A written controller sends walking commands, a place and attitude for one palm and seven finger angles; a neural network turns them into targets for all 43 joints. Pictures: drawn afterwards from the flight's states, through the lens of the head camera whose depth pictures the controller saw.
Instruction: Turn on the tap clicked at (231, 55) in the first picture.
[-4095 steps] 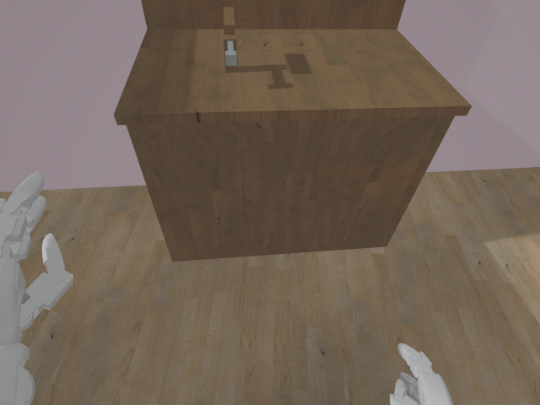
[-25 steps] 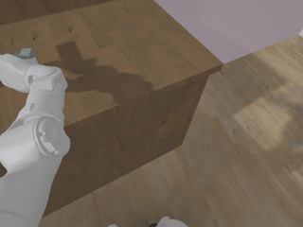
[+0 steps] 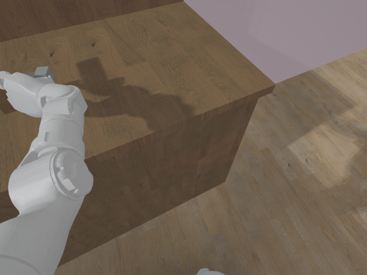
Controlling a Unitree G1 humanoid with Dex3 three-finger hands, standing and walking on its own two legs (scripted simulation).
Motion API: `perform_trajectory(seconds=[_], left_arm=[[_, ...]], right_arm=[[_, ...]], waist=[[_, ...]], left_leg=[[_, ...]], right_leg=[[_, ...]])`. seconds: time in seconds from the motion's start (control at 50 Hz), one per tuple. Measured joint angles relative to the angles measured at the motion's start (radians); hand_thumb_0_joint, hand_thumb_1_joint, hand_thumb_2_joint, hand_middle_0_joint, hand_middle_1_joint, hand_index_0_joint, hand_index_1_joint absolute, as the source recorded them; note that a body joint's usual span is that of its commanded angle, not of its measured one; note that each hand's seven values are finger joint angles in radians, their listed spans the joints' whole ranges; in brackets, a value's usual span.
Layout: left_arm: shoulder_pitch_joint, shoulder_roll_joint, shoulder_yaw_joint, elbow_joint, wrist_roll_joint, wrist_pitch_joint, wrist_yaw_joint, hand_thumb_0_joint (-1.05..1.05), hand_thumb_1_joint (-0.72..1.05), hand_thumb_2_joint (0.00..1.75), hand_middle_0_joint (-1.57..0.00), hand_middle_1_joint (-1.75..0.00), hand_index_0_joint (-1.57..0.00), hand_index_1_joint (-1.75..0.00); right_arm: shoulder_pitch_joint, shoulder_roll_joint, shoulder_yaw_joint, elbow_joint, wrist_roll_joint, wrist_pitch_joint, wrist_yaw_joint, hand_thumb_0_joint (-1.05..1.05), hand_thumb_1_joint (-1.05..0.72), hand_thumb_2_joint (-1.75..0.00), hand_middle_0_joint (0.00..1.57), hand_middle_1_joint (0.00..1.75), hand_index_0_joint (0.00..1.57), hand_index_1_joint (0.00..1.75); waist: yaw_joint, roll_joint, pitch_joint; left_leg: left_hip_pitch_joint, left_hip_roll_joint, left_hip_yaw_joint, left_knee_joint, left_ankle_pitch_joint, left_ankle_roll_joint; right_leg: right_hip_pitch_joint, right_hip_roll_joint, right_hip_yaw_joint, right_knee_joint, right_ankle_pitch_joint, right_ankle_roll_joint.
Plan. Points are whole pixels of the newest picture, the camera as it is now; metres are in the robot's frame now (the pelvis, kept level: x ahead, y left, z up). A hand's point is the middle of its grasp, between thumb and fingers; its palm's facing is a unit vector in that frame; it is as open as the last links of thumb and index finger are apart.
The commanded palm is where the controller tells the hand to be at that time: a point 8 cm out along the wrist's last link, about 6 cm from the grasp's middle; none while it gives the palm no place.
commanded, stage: lift the hand up off the lever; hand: left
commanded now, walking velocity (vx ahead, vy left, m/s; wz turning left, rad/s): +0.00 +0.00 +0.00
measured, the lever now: (44, 75) +0.54 +0.25 +0.14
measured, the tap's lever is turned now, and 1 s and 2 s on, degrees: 71 71 76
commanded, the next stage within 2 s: draw the hand back beside the body in 1.52 s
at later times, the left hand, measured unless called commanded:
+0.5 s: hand (46, 81) +0.51 +0.23 +0.15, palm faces +0.85 -0.52 -0.12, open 7.7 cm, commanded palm +0.46 +0.25 +0.19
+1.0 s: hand (44, 80) +0.51 +0.23 +0.16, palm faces +0.85 -0.51 -0.12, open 7.6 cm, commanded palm +0.46 +0.25 +0.21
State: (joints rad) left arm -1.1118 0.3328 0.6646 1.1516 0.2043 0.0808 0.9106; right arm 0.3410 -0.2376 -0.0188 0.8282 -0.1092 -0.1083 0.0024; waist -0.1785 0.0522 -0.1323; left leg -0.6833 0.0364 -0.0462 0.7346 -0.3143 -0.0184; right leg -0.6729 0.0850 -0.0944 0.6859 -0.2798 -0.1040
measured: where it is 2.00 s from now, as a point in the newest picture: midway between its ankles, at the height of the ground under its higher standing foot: outside the picture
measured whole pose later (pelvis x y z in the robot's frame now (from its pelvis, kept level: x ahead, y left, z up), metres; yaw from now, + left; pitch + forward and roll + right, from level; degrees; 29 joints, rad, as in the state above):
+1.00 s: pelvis +0.01 +0.02 +0.00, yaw -1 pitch +12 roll +0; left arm -1.08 0.24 0.68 1.01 0.18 0.21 0.91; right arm 0.33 -0.24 -0.04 0.87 -0.12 -0.15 0.02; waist -0.14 0.05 -0.12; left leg -0.60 0.03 -0.02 0.71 -0.32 -0.02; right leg -0.60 0.07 -0.07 0.67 -0.29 -0.08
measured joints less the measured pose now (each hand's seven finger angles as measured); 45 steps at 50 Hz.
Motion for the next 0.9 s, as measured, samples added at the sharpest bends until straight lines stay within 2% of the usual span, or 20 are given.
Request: perform_trajectory(seconds=[0.22,0.38,0.58,0.9], left_arm=[[0.07,-0.062,-0.01,-0.104,-0.014,0.025,-0.02,0.02,0.9,0.9,-0.17,-0.16,-0.16,-0.15],[0.065,-0.097,-0.014,-0.12,-0.022,0.052,-0.004,0.02,0.9,0.9,-0.15,-0.15,-0.18,-0.15],[0.049,-0.112,-0.009,-0.123,-0.016,0.08,0.011,0.02,0.9,0.9,-0.15,-0.15,-0.17,-0.15],[0.041,-0.096,0.006,-0.146,-0.023,0.125,0.001,0.02,0.9,0.9,-0.15,-0.15,-0.19,-0.16]], right_arm=[[-0.012,0.002,-0.012,0.005,0.001,-0.001,0.005,0.01,-0.9,-0.9,0.2,0.3,0.2,0.3],[-0.03,0.007,-0.015,0.014,-0.003,-0.006,0.006,0.01,-0.9,-0.9,0.2,0.3,0.2,0.3],[-0.039,0.018,-0.014,0.019,-0.011,-0.012,0.01,0.01,-0.9,-0.9,0.2,0.3,0.2,0.3],[-0.015,0.008,-0.021,0.038,-0.014,-0.031,0.016,0.01,-0.9,-0.9,0.2,0.3,0.2,0.3]], waist=[[0.019,-0.005,0.001],[0.033,-0.007,0.001],[0.038,-0.007,0.002],[0.036,-0.005,0.011]], left_leg=[[0.058,-0.005,0.013,-0.019,-0.006,-0.008],[0.078,-0.013,0.018,-0.023,-0.009,-0.002],[0.08,-0.018,0.025,-0.019,-0.013,0.005],[0.079,-0.013,0.027,-0.021,-0.007,0.0]], right_leg=[[0.054,-0.005,0.014,-0.014,-0.007,0.01],[0.073,-0.013,0.02,-0.017,-0.011,0.02],[0.074,-0.018,0.027,-0.011,-0.014,0.027],[0.071,-0.014,0.028,-0.013,-0.007,0.022]])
